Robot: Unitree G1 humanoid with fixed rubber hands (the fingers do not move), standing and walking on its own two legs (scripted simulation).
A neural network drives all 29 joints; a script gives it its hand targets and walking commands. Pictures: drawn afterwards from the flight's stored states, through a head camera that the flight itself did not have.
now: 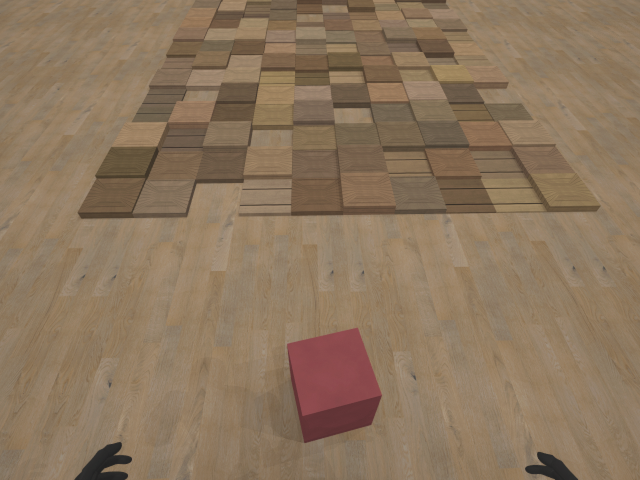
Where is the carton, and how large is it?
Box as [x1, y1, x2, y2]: [287, 328, 381, 442]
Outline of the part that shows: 357,328 287,344 291,380 304,442 368,425 372,421 381,394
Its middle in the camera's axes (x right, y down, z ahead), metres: +0.04 +0.43 +1.13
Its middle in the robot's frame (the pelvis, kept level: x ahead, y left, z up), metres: +0.48 -0.02 -0.65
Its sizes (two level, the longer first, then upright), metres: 0.210 0.200 0.250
